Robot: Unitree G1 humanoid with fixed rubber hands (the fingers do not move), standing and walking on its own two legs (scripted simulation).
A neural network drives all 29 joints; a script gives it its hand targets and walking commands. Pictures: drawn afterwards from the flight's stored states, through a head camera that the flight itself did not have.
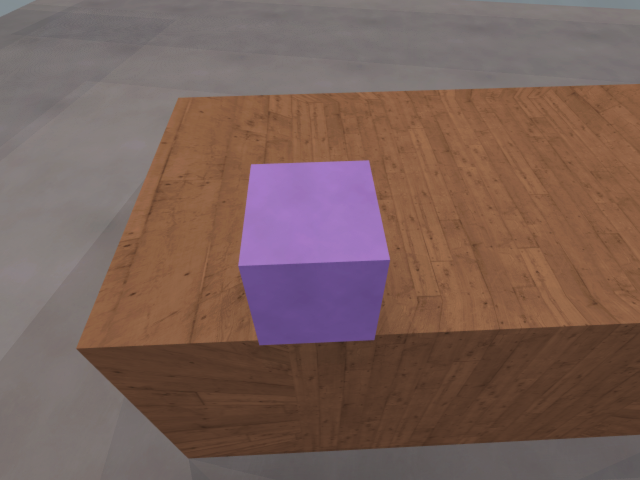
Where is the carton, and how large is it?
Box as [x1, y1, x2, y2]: [238, 160, 389, 344]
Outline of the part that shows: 368,160 251,164 238,266 259,344 374,339 389,257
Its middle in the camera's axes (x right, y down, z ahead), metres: -0.01 +0.03 +0.61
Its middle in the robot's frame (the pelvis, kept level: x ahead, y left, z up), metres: +0.44 +0.03 +0.01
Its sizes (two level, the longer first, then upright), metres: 0.198 0.182 0.202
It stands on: a pedestal, 0.68 m high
